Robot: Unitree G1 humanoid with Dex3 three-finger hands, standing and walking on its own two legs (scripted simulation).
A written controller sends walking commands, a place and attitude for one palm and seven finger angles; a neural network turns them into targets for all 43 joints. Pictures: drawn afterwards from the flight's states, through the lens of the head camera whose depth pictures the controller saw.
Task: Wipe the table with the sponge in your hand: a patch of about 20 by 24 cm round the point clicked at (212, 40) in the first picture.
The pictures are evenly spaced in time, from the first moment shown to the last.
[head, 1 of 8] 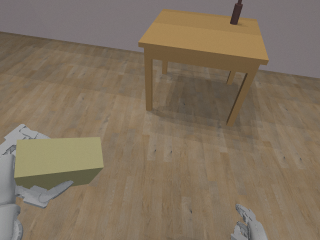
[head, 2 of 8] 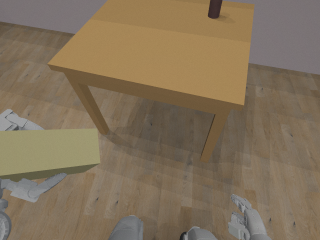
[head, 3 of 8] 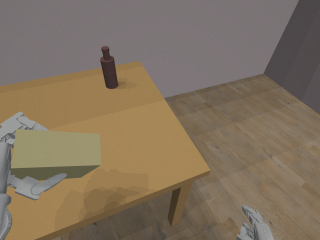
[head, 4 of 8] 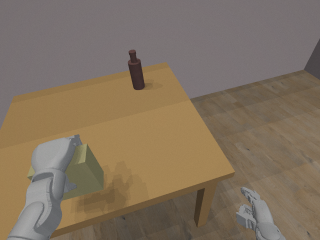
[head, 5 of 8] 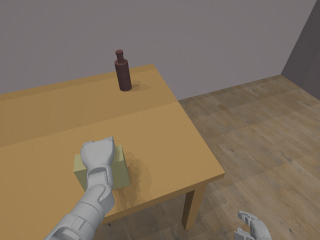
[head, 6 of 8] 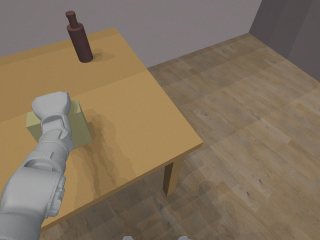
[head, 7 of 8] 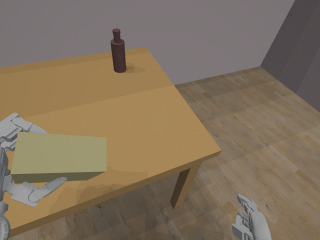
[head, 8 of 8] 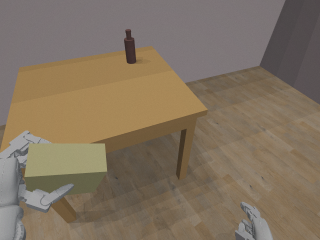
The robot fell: no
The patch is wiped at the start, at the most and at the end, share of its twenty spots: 0.00 1.00 1.00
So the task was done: yes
